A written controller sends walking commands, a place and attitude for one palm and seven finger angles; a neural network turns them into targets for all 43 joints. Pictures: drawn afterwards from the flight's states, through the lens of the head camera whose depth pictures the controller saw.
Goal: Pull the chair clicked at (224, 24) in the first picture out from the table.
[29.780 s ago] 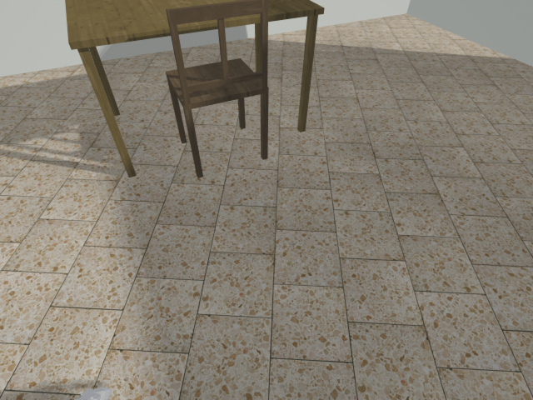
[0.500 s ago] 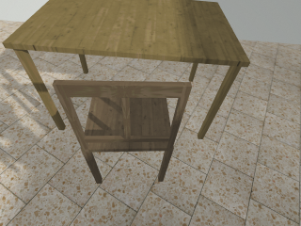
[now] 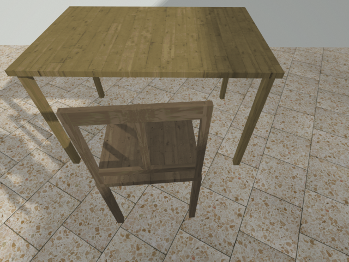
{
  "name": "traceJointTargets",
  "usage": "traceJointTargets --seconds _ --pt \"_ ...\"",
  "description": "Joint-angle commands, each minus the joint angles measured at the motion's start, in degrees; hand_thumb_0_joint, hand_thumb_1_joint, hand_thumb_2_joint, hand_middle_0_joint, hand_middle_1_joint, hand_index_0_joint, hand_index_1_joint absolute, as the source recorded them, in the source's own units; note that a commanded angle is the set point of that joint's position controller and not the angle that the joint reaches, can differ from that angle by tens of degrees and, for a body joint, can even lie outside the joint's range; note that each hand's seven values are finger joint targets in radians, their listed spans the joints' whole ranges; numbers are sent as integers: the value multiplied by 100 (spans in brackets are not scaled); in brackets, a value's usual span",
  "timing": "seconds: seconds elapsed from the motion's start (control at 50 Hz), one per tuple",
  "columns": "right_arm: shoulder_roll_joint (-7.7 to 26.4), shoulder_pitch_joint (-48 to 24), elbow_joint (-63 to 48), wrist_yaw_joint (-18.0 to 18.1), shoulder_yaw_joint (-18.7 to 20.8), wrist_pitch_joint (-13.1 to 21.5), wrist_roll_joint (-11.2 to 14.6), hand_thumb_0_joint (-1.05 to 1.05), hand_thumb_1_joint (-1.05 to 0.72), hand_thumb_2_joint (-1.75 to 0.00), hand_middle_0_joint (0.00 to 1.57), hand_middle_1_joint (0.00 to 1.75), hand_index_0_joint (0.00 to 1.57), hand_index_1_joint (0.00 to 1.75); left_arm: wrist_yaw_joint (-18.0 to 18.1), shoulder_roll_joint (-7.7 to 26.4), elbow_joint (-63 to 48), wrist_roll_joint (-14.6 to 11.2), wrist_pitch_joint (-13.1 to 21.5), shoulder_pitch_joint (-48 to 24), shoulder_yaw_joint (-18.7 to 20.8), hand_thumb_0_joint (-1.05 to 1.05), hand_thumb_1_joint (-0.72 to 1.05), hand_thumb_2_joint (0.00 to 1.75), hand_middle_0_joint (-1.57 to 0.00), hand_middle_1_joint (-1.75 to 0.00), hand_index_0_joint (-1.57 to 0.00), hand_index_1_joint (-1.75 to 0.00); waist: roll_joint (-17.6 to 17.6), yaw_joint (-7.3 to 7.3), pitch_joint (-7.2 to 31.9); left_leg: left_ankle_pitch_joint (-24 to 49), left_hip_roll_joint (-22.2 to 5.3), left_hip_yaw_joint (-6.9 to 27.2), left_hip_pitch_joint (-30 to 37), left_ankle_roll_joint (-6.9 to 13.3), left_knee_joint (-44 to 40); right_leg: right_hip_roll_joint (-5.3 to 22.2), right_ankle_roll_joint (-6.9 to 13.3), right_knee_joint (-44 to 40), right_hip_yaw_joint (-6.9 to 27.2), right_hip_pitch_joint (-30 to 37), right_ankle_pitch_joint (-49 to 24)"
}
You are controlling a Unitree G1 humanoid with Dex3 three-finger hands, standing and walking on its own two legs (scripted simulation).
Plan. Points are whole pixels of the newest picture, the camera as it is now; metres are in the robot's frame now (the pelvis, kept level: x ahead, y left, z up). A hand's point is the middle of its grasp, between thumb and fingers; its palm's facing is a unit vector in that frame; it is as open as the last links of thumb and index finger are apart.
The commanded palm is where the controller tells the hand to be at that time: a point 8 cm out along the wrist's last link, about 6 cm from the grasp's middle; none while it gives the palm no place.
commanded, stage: let the arm hang, fingers relaxed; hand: left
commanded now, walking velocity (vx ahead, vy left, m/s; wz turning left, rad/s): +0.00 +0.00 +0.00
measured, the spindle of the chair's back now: (143, 147) +0.49 +0.13 -0.10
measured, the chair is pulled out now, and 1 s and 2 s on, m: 0.21 0.21 0.21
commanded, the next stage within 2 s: look to check the result in 0.18 s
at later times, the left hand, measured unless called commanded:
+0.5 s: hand out of the picture +0.02 +0.17 -0.18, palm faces +0.03 -0.98 -0.20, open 7.3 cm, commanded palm none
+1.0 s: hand out of the picture +0.03 +0.18 -0.18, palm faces +0.03 -0.98 -0.20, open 7.3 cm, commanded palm none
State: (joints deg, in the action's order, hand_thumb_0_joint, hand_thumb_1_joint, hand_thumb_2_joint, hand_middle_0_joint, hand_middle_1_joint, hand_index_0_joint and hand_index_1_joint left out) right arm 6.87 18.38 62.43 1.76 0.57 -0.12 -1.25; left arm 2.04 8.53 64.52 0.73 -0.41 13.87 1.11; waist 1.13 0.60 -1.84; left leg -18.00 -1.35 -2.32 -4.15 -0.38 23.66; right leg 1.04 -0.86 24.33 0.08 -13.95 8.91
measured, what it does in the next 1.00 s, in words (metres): stands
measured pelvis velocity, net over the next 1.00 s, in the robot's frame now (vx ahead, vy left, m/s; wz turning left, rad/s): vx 0.02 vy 0.00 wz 0.00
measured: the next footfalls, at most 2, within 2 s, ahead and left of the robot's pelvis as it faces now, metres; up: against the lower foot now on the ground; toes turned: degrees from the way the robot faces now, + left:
none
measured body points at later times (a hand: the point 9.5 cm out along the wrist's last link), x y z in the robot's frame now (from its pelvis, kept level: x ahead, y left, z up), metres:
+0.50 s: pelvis +0.01 +0.00 +0.00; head +0.03 +0.00 +0.45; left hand +0.01 +0.22 -0.16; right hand -0.02 -0.21 -0.16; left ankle -0.06 +0.12 -0.74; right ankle +0.05 -0.13 -0.74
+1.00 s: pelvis +0.02 +0.00 +0.00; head +0.04 +0.00 +0.45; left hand +0.03 +0.23 -0.16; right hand +0.00 -0.21 -0.16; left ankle -0.06 +0.12 -0.74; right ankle +0.05 -0.13 -0.74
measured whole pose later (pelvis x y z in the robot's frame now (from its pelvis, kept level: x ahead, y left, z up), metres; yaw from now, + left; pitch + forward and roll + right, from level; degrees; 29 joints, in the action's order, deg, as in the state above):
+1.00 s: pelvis +0.02 +0.00 +0.00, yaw +0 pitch -1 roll -1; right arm 7.1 17.4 64.1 2.4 0.9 0.1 -1.3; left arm 2.0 8.7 65.2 0.6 -0.2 13.4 1.5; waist 0.6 0.6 -3.3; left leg -19.0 -1.5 -2.4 -1.8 -0.3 22.1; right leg 0.9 -1.1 24.1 0.1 -12.3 10.5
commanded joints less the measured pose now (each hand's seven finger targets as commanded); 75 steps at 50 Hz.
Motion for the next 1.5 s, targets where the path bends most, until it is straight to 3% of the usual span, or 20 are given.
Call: traceJointTargets --seconds 0.0,0.08,0.22,0.48,0.52,0.6,0.82,0.88,1.12,1.14,1.16,1.18,1.2,1.22,1.26,1.28,1.3,1.34,1.4,1.48 --pt "523 505 -31 65 99 36 27 0 -90 -90 20 30 20 30 4 566 -148 -24 84 293 77 0 90 90 -20 -30 -20 -30 33 -13 -333 753 -377 339 -628 255 -600 337 239 -384 326 295 -470" --pt "556 499 -9 71 92 45 19 0 -90 -90 20 30 20 30 -3 550 -122 -23 98 267 83 0 90 90 -20 -30 -20 -30 -84 0 -274 871 -380 329 -539 241 -585 363 232 -357 311 319 -631" --pt "556 467 22 79 85 41 24 0 -90 -90 20 30 20 30 -4 549 -111 -30 86 243 80 0 90 90 -20 -30 -20 -30 9 -3 -358 870 -396 321 -536 229 -644 358 238 -385 299 330 -563" --pt "572 495 91 110 77 71 24 0 -90 -90 20 30 20 30 1 508 -50 -40 88 284 87 0 90 90 -20 -30 -20 -30 -34 -6 -170 1323 -420 296 -330 215 -578 354 248 -226 250 432 -993" --pt "551 489 86 110 83 63 27 0 -90 -90 20 30 20 30 3 492 -61 -36 80 284 87 0 90 90 -20 -30 -20 -30 17 -6 -308 1220 -423 283 -391 218 -613 351 252 -277 255 397 -881" --pt "557 502 84 113 97 56 32 0 -90 -90 20 30 20 30 7 497 -61 -38 88 292 79 0 90 90 -20 -30 -20 -30 -129 10 -252 1227 -419 287 -338 222 -584 330 251 -273 269 413 -958" --pt "545 441 97 108 102 57 21 0 -90 -90 20 30 20 30 3 508 -101 -38 83 237 94 0 90 90 -20 -30 -20 -30 -22 4 -335 1247 -415 285 -382 208 -609 330 237 -266 262 422 -930" --pt "572 450 103 114 109 71 26 0 -90 -90 20 30 20 30 3 524 -90 -40 104 273 100 0 90 90 -20 -30 -20 -30 -30 16 -117 1467 -408 272 -229 205 -537 360 252 -212 262 517 -1218" --pt "583 410 100 115 105 62 20 0 -90 -90 20 30 20 30 0 525 -116 -40 80 226 97 0 90 90 -20 -30 -20 -30 28 11 -292 1395 -416 293 -302 197 -608 337 237 -246 234 453 -989" --pt "855 -192 -292 25 110 244 121 0 -90 -90 20 30 20 30 251 759 38 23 250 827 59 0 90 90 -20 -30 -20 -30 -393 -293 129 2079 -601 35 -812 26 667 787 203 301 323 930 -3531" --pt "649 277 -446 19 117 202 116 0 -90 -90 20 30 20 30 199 935 -169 -16 300 702 100 0 90 90 -20 -30 -20 -30 -198 17 673 426 -232 275 -829 20 211 939 352 431 603 1156 -2766" --pt "539 265 -393 30 78 238 91 0 -90 -90 20 30 20 30 134 739 -224 -24 285 480 20 0 90 90 -20 -30 -20 -30 169 1 318 546 -267 315 -834 94 -159 777 362 454 499 790 -2177" --pt "579 341 -384 7 80 246 50 0 -90 -90 20 30 20 30 95 776 -295 -46 210 357 8 0 90 90 -20 -30 -20 -30 512 6 554 1044 -428 381 -749 147 -99 596 380 530 304 755 -1295" --pt "659 353 -425 8 69 236 41 0 -90 -90 20 30 20 30 67 666 -376 -31 182 353 -5 0 90 90 -20 -30 -20 -30 484 -31 456 1185 -513 443 -843 189 -74 445 327 524 175 623 -661" --pt "684 334 -461 22 51 247 40 0 -90 -90 20 30 20 30 37 561 -386 -4 155 318 -39 0 90 90 -20 -30 -20 -30 374 -42 59 1645 -551 484 -920 232 -94 353 297 550 74 370 -428" --pt "708 365 -474 29 38 236 45 0 -90 -90 20 30 20 30 29 543 -391 -7 139 313 -47 0 90 90 -20 -30 -20 -30 169 -35 -125 1575 -558 489 -986 241 -112 350 297 514 59 293 -329" --pt "701 341 -484 30 23 227 40 0 -90 -90 20 30 20 30 15 562 -398 -9 119 278 -53 0 90 90 -20 -30 -20 -30 215 -40 -358 1491 -542 509 -1068 252 -201 335 306 490 113 151 -235" --pt "731 357 -488 23 10 222 46 0 -90 -90 20 30 20 30 15 552 -413 -11 126 321 -60 0 90 90 -20 -30 -20 -30 -49 -37 -480 1253 -471 503 -1077 244 -191 363 301 421 182 104 -274" --pt "720 346 -466 7 -16 205 49 0 -90 -90 20 30 20 30 -4 605 -429 -14 109 310 -62 0 90 90 -20 -30 -20 -30 -89 -31 -742 766 -433 518 -1186 250 -384 363 290 325 246 -46 -85" --pt "782 340 -423 -1 -27 211 48 0 -90 -90 20 30 20 30 2 621 -464 -15 117 366 -40 0 90 90 -20 -30 -20 -30 -182 -38 -579 613 -387 470 -1071 248 -386 395 271 273 311 59 -120"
